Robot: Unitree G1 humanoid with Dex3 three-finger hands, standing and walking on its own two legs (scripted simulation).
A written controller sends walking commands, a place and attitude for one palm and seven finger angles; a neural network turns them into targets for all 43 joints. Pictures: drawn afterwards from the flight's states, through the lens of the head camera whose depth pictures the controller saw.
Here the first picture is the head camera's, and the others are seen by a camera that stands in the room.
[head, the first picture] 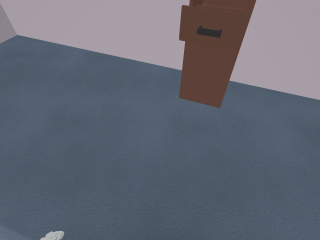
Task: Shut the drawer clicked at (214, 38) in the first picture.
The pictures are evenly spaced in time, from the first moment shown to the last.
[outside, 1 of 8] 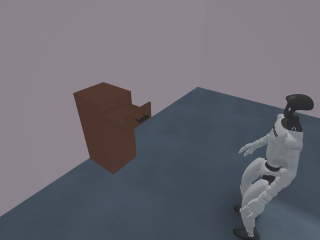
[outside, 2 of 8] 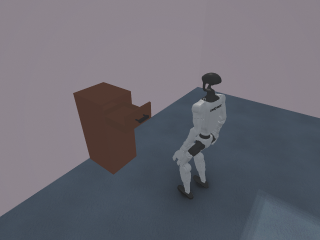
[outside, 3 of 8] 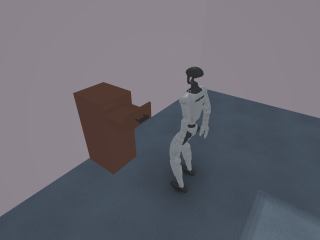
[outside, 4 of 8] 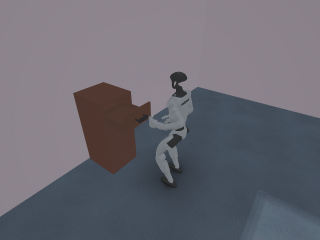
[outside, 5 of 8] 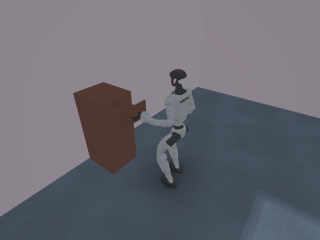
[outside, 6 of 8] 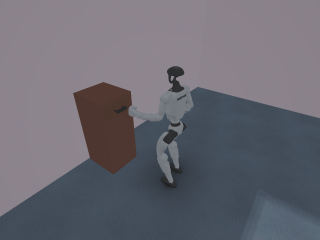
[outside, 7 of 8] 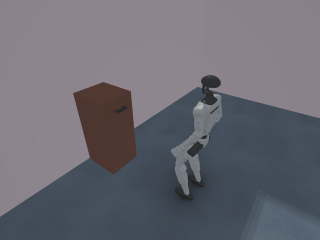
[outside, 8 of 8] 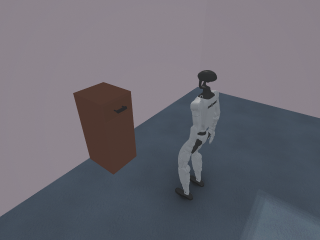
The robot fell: no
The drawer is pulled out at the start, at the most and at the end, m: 0.30 0.30 0.00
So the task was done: yes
